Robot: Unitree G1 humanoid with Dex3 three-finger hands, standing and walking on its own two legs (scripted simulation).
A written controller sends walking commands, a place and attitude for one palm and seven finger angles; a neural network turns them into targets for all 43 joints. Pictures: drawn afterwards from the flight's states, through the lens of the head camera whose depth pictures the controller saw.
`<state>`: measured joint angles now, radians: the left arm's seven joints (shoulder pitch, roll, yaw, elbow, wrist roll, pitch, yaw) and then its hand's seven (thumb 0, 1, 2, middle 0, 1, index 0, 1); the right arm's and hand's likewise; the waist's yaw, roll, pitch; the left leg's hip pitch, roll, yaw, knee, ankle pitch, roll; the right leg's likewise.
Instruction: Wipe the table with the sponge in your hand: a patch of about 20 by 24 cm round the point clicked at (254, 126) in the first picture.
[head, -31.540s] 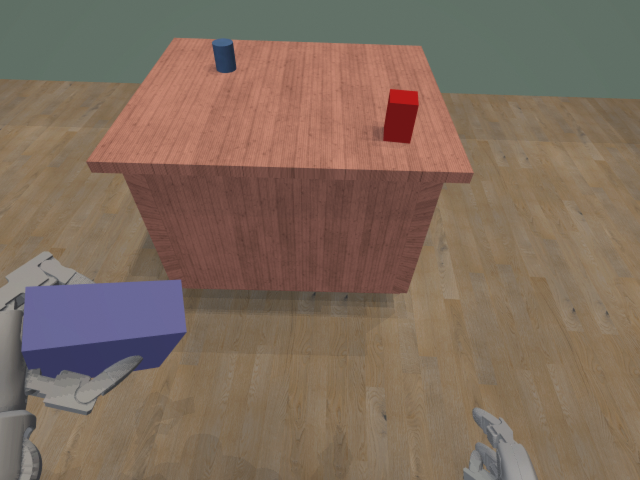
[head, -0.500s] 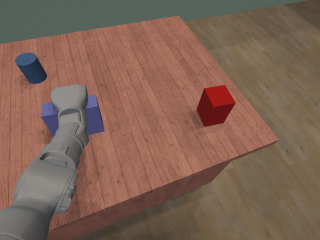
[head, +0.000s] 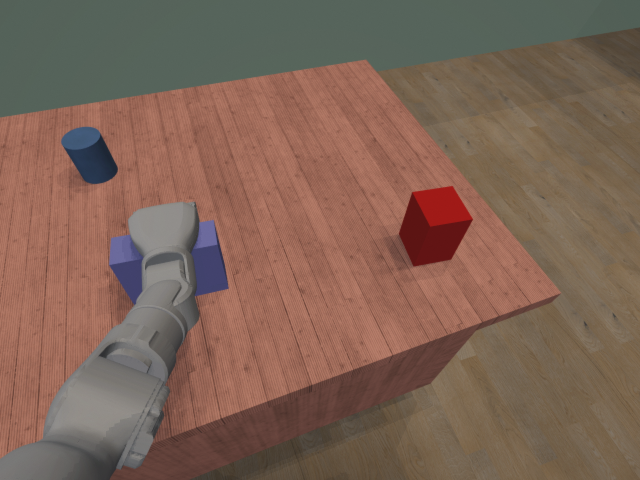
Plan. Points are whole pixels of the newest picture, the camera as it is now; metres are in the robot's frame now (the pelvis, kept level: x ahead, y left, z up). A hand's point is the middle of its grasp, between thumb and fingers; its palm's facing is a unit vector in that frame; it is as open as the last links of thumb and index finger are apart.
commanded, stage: wipe back along the middle lane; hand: left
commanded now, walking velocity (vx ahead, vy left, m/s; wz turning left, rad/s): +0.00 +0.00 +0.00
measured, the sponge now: (177, 272) +0.41 +0.23 -0.04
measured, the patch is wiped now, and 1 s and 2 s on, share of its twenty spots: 0.75 0.85 0.85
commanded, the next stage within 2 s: slide across to the third lane in 1.08 s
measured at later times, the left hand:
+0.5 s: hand (182, 271) +0.39 +0.21 +0.00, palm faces -0.07 +0.00 -1.00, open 9.4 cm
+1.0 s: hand (195, 313) +0.32 +0.18 +0.00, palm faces -0.05 -0.01 -1.00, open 9.3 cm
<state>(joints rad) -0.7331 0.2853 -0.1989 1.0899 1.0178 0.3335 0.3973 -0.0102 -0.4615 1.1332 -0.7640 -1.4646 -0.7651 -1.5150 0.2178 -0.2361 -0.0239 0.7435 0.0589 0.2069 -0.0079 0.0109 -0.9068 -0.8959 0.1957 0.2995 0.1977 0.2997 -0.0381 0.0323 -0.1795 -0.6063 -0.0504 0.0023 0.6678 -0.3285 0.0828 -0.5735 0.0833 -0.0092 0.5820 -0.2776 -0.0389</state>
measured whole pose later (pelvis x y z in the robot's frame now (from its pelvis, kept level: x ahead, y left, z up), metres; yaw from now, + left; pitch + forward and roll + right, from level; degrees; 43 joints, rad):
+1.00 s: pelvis -0.01 -0.01 +0.01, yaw +1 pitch +8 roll -1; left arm -0.36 0.16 -0.38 0.66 1.03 0.49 0.36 0.01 -0.45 1.12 -0.76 -1.47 -0.76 -1.52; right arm 0.08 -0.23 0.00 0.65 0.08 0.26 0.00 0.01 -0.91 -0.90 0.19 0.30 0.20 0.30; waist 0.06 0.04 -0.16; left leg -0.43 -0.06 0.00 0.61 -0.31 0.07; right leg -0.42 0.07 -0.01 0.57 -0.28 -0.06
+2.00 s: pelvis -0.02 -0.05 +0.01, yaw +1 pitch +7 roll +0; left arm -0.49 0.05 -0.45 0.85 0.97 0.50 0.40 0.00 -0.47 1.12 -0.79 -1.43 -0.80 -1.47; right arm 0.04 -0.21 -0.01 0.72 0.08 0.24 -0.01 0.01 -0.91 -0.90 0.19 0.30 0.20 0.30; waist 0.05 0.04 -0.15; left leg -0.42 -0.04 -0.01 0.58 -0.27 0.03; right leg -0.43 0.09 -0.02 0.57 -0.26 -0.10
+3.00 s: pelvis -0.03 -0.05 -0.01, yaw -1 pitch +17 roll +0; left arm -0.90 0.22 -0.17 1.26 0.98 0.43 0.43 0.01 -0.49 1.12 -0.83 -1.40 -0.83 -1.44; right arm 0.17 -0.23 0.01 0.75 0.06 0.13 -0.03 0.01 -0.91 -0.90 0.20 0.30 0.20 0.30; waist -0.11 0.03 -0.17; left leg -0.70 -0.01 0.00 0.69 -0.29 0.02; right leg -0.69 0.12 -0.01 0.64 -0.24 -0.10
